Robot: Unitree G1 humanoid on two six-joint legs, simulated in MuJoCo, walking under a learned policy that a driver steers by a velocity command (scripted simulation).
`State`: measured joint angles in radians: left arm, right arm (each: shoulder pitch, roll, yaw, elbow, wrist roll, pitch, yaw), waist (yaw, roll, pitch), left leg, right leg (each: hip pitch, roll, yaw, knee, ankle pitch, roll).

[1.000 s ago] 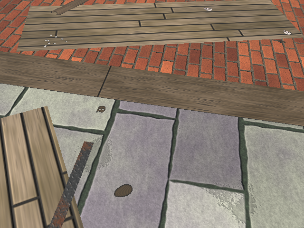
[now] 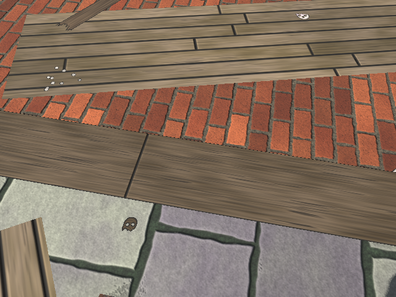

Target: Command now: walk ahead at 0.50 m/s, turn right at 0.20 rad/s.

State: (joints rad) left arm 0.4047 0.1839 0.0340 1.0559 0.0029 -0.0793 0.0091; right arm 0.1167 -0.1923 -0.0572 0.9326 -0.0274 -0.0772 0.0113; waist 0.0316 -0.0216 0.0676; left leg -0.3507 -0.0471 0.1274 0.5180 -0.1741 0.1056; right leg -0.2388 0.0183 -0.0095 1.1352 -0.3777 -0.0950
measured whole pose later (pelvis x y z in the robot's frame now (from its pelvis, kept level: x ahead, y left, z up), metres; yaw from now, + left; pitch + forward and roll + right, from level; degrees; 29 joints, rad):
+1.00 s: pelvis +0.54 -0.11 -0.01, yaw -30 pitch +2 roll +0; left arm 0.49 0.26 0.06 0.92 0.02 -0.06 0.02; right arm 0.01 -0.23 -0.02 0.72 -0.03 -0.06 0.02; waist 0.10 0.02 0.04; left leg -0.49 -0.01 0.03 0.52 -0.08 0.05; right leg 0.09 0.13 0.19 0.37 -0.44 -0.12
